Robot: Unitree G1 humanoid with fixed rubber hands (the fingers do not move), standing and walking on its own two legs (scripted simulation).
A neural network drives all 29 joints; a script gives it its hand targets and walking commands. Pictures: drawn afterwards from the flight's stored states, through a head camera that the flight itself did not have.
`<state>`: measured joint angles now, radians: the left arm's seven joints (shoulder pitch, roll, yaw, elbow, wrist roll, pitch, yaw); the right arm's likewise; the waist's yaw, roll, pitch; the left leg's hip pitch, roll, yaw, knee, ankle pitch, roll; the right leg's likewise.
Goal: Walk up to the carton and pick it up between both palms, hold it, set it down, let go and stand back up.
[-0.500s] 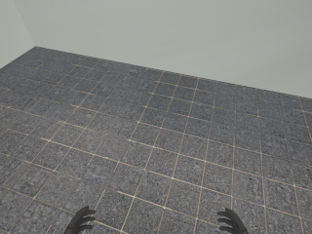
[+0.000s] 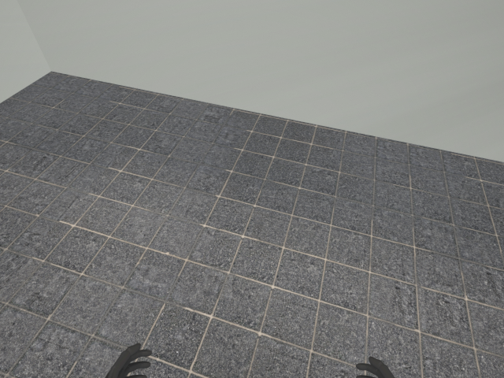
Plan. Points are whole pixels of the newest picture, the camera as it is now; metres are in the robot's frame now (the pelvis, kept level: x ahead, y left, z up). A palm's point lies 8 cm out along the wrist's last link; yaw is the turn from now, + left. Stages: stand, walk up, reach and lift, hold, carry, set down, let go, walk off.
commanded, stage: stand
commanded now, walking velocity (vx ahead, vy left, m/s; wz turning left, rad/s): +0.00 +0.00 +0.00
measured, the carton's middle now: out of the picture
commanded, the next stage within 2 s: walk up in 1.88 s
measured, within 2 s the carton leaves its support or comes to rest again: neither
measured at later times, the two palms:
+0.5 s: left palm out of the picture +0.10 +0.23 -0.10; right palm out of the picture +0.11 -0.22 -0.11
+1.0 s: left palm out of the picture +0.10 +0.23 -0.10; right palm out of the picture +0.09 -0.23 -0.11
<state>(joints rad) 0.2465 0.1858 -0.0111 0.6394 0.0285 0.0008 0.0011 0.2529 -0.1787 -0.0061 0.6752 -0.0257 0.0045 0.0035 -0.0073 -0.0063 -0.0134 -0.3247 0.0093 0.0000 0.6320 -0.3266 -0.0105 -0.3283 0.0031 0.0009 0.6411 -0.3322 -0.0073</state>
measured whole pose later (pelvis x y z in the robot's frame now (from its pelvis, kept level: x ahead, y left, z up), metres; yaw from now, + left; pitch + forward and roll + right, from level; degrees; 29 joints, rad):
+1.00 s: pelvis +0.00 +0.00 +0.00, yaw +0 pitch +1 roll +0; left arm 0.27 0.18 0.01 0.72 0.03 0.00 0.02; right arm 0.27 -0.17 -0.03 0.75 -0.02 0.00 -0.01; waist 0.00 0.01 -0.01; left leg -0.29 0.01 -0.01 0.58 -0.31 -0.02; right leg -0.29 0.01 0.00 0.60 -0.32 -0.01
